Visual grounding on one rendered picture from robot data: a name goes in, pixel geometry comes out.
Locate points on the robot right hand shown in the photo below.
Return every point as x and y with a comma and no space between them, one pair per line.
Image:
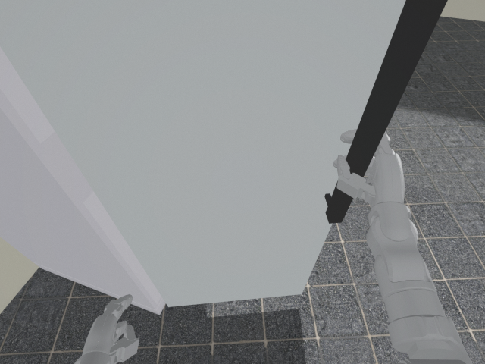
385,173

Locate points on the handle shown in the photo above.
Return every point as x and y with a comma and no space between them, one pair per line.
413,30

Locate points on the robot right forearm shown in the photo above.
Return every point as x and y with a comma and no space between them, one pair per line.
418,325

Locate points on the robot left hand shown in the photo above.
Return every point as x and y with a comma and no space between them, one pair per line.
105,332

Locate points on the fridge door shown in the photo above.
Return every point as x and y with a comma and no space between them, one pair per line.
208,129

